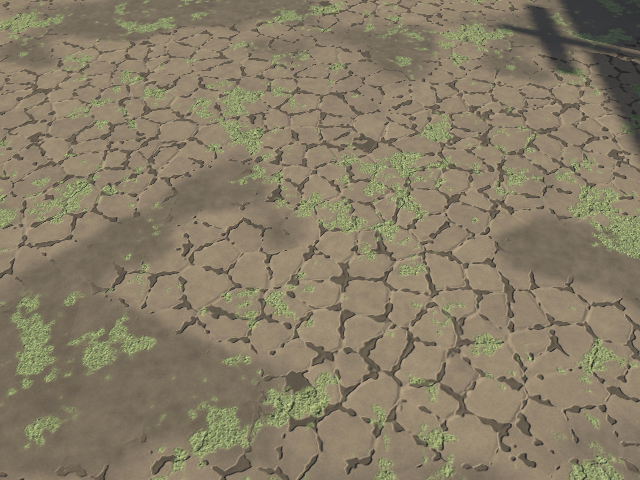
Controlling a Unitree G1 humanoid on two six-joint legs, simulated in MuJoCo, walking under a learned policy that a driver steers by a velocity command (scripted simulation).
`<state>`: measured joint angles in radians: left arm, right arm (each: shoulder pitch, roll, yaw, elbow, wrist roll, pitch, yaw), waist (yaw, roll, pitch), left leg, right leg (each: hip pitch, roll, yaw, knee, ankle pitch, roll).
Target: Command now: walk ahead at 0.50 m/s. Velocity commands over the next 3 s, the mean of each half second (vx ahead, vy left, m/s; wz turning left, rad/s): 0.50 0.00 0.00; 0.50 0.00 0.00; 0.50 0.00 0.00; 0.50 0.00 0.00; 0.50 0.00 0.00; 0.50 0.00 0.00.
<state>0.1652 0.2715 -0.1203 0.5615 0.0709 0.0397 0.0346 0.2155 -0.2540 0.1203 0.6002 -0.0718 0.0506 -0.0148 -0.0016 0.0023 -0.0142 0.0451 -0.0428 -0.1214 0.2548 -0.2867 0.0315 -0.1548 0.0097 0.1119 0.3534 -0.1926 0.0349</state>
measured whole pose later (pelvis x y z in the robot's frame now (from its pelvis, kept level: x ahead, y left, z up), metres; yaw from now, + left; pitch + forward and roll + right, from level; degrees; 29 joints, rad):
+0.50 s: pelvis +0.00 +0.00 +0.00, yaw +0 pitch +0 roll -1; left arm 0.17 0.27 -0.12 0.56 0.07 0.04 0.04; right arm 0.22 -0.25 0.12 0.60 -0.07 0.05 -0.02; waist 0.00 0.00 -0.01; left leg 0.05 -0.04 -0.12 0.24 -0.28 0.03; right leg -0.15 0.01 0.12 0.35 -0.19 0.04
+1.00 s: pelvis +0.00 +0.00 +0.00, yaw +0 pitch +0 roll -1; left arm 0.17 0.27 -0.12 0.56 0.07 0.04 0.04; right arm 0.22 -0.25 0.12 0.61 -0.07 0.05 -0.02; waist 0.00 0.00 -0.01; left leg 0.05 -0.05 -0.12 0.24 -0.28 0.04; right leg -0.15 0.01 0.13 0.34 -0.19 0.04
